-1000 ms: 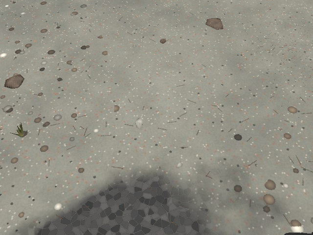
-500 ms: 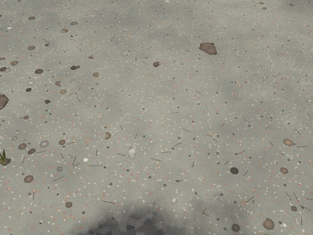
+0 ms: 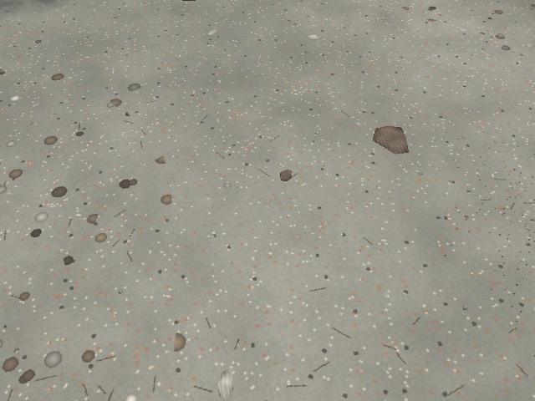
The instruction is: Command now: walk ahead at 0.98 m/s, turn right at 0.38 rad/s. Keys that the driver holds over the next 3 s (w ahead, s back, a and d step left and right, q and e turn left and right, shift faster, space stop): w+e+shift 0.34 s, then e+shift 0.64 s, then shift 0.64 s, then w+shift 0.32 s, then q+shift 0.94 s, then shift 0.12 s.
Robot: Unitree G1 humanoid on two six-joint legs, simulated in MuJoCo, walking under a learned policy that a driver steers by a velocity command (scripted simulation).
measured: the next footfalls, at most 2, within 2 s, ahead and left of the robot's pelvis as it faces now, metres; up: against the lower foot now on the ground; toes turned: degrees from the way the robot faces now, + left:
left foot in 0.20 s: +0.42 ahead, +0.11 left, +0.00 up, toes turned -9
right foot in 0.60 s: +0.71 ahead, -0.19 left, +0.00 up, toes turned -28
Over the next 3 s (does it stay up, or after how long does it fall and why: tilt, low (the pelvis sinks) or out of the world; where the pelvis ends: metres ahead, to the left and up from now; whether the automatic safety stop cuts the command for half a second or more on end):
stays up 1.03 -0.40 0.00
